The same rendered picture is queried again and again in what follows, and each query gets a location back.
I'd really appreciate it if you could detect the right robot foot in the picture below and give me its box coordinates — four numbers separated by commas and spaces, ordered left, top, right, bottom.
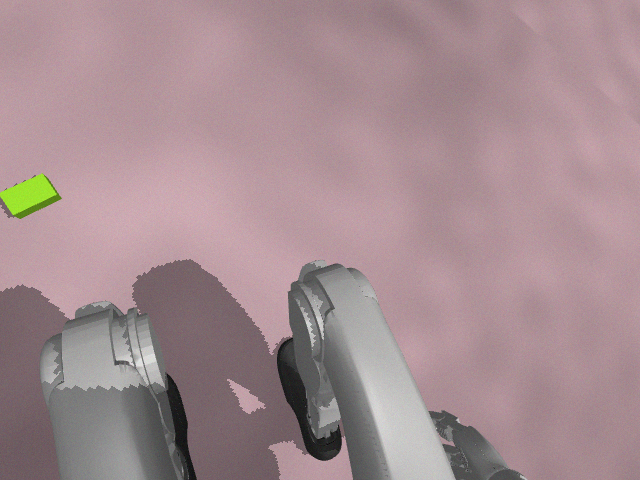
277, 338, 342, 461

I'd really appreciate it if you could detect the left robot foot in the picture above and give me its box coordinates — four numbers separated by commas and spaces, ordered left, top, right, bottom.
167, 374, 197, 480

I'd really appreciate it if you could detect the small box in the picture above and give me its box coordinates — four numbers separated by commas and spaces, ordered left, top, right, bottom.
0, 173, 62, 219

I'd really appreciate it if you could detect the right robot hand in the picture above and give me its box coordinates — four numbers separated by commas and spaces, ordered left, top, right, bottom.
429, 410, 510, 480

